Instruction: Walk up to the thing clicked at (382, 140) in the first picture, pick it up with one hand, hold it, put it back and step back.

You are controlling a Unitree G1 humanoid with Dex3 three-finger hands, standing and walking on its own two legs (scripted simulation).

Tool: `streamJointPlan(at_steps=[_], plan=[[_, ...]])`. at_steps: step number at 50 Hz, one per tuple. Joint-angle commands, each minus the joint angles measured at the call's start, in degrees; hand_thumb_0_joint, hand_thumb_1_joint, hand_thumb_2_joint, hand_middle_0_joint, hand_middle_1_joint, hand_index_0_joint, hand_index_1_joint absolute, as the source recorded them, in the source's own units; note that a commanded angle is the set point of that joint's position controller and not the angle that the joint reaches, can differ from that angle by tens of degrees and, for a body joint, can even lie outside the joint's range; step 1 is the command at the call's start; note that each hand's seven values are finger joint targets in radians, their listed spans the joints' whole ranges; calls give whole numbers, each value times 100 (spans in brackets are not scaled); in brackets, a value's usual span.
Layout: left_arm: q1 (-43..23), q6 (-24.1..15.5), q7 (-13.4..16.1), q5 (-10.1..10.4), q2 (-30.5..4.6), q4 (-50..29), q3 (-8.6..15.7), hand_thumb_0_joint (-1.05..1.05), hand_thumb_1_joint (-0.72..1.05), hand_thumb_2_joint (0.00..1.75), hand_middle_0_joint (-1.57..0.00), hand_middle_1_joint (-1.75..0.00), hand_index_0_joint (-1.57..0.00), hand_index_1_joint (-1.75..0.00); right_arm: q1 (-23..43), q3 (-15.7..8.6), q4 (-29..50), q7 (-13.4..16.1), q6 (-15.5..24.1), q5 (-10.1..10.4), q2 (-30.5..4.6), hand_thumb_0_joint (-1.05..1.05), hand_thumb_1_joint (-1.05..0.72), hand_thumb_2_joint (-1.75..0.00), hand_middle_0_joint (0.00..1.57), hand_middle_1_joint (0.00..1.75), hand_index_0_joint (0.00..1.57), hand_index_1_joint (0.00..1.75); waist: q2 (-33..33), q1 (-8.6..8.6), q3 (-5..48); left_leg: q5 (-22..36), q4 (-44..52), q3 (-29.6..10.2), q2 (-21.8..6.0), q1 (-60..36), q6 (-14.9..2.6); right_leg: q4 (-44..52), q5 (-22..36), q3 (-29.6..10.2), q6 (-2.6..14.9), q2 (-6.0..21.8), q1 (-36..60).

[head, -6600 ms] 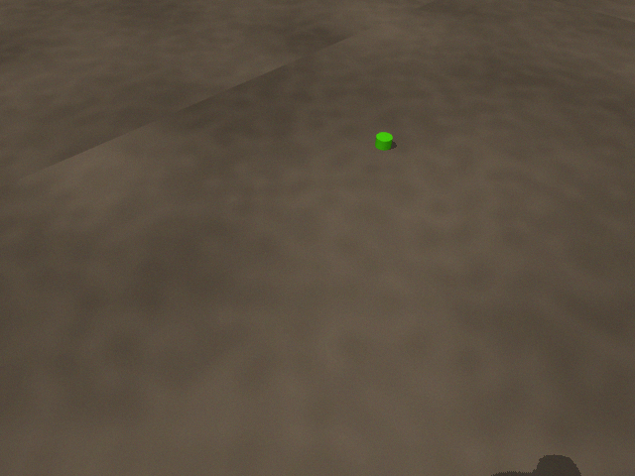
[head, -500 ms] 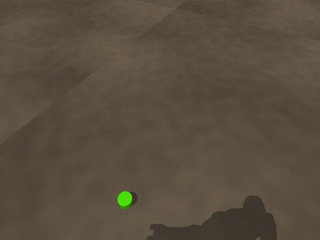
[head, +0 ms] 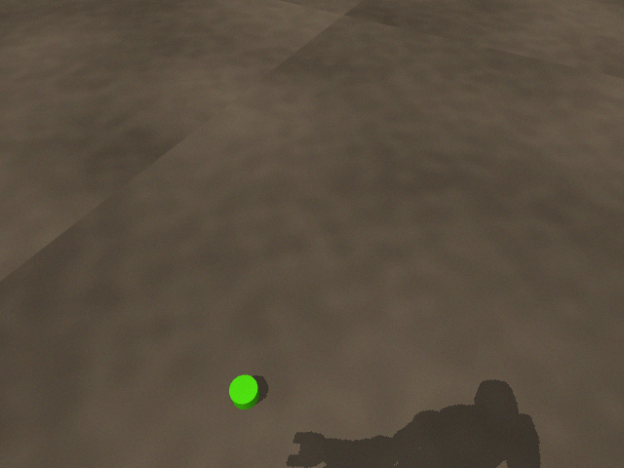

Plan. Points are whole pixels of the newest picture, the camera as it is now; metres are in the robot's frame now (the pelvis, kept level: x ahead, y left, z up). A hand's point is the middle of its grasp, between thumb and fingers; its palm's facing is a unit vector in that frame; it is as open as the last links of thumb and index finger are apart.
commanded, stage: stand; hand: left
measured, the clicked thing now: (244, 392) +0.44 +0.22 -0.75
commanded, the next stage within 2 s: none
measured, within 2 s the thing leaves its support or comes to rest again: neither
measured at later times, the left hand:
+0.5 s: hand out of the picture +0.07 +0.25 -0.16, palm faces -0.03 -0.94 -0.34, open 7.4 cm
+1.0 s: hand out of the picture +0.06 +0.25 -0.16, palm faces -0.03 -0.94 -0.34, open 7.4 cm
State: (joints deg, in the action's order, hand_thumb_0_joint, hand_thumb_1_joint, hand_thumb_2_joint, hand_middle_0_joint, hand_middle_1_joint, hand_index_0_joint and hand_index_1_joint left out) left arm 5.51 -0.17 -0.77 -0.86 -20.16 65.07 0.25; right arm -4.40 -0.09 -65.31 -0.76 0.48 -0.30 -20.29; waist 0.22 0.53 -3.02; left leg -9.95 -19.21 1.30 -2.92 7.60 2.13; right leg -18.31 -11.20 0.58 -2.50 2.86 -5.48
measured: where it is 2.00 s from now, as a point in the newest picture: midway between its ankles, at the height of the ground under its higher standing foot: outside the picture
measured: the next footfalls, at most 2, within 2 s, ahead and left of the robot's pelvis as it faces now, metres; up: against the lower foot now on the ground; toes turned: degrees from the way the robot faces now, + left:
none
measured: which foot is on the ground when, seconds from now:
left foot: down 0.00-1.00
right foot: down 0.00-1.00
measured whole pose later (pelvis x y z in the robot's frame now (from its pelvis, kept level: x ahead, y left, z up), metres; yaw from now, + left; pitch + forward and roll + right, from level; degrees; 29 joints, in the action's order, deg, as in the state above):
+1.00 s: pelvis +0.00 +0.00 +0.00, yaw +0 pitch -2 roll +0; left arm 7.2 -0.1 -0.8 -0.9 -20.3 64.4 0.2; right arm -6.0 -0.1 -65.0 -0.8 0.3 -0.4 -20.4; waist 0.1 0.4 -2.9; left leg -9.8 -19.4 1.0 -2.9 7.6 2.1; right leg -18.3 -11.1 0.9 -2.5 2.9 -5.2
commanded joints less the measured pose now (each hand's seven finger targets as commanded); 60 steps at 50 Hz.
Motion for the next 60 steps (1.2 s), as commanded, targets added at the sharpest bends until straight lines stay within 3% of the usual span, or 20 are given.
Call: streamJointPlan(at_steps=[1, 9, 13, 17, 24, 39, 43, 55, 60], plan=[[-180, -135, 120, 24, -1287, -309, 243, 0, 90, 90, -20, -30, -20, -30, 220, -249, 347, 89, 97, -2, -1223, 0, -90, -90, 20, 30, 20, 30, -59, -26, 573, 1038, 203, -406, -558, -333, -250, 247, 1000, -332, 266, 539, -3], [-180, -124, 118, 12, -1266, -338, 254, 0, 90, 90, -20, -30, -20, -30, 176, -253, 374, 101, 102, -13, -1216, 0, -90, -90, 20, 30, 20, 30, -16, -31, 588, 1129, 206, -376, -539, -268, -256, 244, 1114, -332, 295, 561, 80], [-116, -123, 105, 20, -1260, -330, 244, 0, 90, 90, -20, -30, -20, -30, 176, -238, 372, 95, 102, -11, -1225, 0, -90, -90, 20, 30, 20, 30, -34, -51, 448, 784, 278, -395, -522, -230, -241, 302, 818, -321, 276, 532, -48], [-146, -121, 113, 19, -1291, -343, 256, 0, 90, 90, -20, -30, -20, -30, 128, -241, 378, 93, 94, -18, -1197, 0, -90, -90, 20, 30, 20, 30, -56, -23, 466, 794, 275, -389, -512, -234, -244, 306, 759, -333, 284, 532, -86], [-81, -136, 119, 20, -1251, -348, 225, 0, 90, 90, -20, -30, -20, -30, 161, -252, 377, 97, 104, -8, -1222, 0, -90, -90, 20, 30, 20, 30, -57, -35, 547, 1143, 190, -404, -534, -333, -257, 253, 1052, -294, 276, 527, -34], [-60, -124, 105, 26, -1279, -384, 251, 0, 90, 90, -20, -30, -20, -30, 51, -248, 384, 80, 96, -25, -1219, 0, -90, -90, 20, 30, 20, 30, 5, -36, 349, 535, 304, -408, -490, -107, -257, 362, 569, -351, 308, 527, -98], [-53, -128, 109, 16, -1287, -406, 246, 0, 90, 90, -20, -30, -20, -30, 111, -263, 407, 90, 101, -25, -1233, 0, -90, -90, 20, 30, 20, 30, -35, -49, 488, 828, 248, -426, -538, -261, -267, 274, 778, -329, 310, 534, -80], [-35, -126, 115, 20, -1291, -413, 233, 0, 90, 90, -20, -30, -20, -30, 48, -247, 396, 93, 104, -24, -1230, 0, -90, -90, 20, 30, 20, 30, -17, -49, 444, 835, 269, -445, -533, -169, -268, 260, 736, -309, 290, 533, -28], [-34, -115, 113, 10, -1264, -393, 220, 0, 90, 90, -20, -30, -20, -30, 37, -246, 389, 87, 90, -24, -1233, 0, -90, -90, 20, 30, 20, 30, -32, -37, 346, 501, 326, -460, -496, -59, -262, 321, 471, -300, 287, 515, -112]])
